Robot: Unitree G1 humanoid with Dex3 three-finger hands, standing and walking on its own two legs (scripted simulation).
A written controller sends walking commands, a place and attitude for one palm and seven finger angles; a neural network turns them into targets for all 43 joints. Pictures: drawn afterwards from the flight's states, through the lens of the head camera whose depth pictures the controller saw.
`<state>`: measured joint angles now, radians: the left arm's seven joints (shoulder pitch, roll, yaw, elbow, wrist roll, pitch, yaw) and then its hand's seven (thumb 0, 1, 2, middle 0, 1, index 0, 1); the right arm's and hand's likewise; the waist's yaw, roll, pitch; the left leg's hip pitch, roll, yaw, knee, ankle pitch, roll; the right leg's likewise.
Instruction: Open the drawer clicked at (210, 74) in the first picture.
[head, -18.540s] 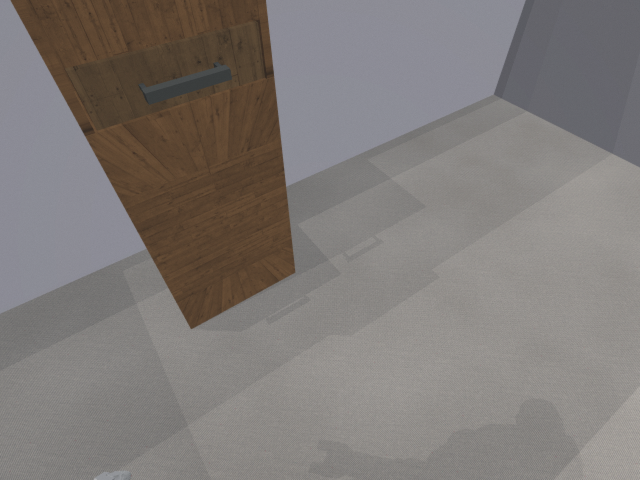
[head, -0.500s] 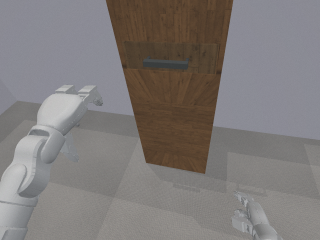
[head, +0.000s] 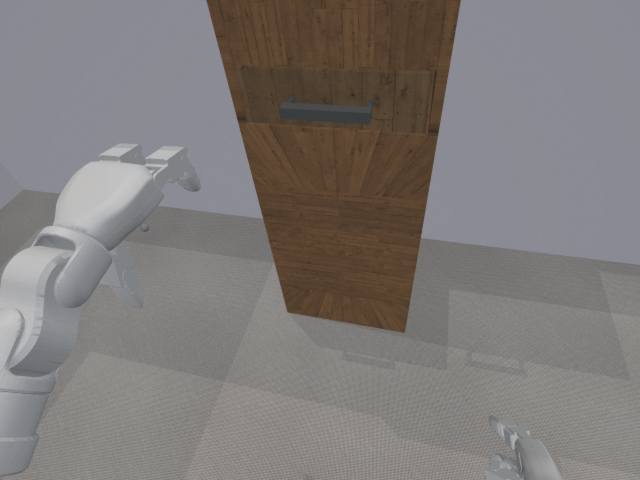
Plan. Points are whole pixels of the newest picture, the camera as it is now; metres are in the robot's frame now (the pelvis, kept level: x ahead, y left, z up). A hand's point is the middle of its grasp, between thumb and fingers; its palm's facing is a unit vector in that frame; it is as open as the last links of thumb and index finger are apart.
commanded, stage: move the hooked fingers above the handle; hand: left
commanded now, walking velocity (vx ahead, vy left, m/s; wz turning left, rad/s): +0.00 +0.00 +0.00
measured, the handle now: (327, 107) +0.75 +0.09 +0.09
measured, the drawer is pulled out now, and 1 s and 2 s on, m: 0.00 0.00 0.00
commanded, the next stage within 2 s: none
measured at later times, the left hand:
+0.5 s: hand (212, 182) +0.41 +0.19 +0.18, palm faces +0.03 -0.02 -1.00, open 13.8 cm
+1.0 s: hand (260, 144) +0.52 +0.16 +0.16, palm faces -0.03 -0.02 -1.00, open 13.8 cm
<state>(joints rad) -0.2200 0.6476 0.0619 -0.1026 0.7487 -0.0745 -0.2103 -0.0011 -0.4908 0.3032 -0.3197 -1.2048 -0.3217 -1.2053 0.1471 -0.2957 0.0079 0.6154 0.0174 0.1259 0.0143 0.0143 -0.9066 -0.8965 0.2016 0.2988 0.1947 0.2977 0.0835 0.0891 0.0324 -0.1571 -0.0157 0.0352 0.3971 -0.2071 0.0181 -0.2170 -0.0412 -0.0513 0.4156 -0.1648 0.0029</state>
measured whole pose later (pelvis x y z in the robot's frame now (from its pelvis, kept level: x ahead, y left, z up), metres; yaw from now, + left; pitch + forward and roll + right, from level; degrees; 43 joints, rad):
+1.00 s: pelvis +0.04 +0.00 +0.00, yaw -1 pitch +8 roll +0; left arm -0.98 0.49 -0.18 0.83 0.93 -0.04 -0.07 0.00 -0.49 0.30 -0.32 -1.20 -0.32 -1.20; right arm 0.25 -0.27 -0.01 0.68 0.04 0.14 -0.04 0.01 -0.91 -0.90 0.20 0.30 0.20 0.30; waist -0.04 0.06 -0.06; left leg -0.33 -0.01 0.05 0.43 -0.26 0.02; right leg -0.39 -0.03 -0.04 0.46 -0.21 0.00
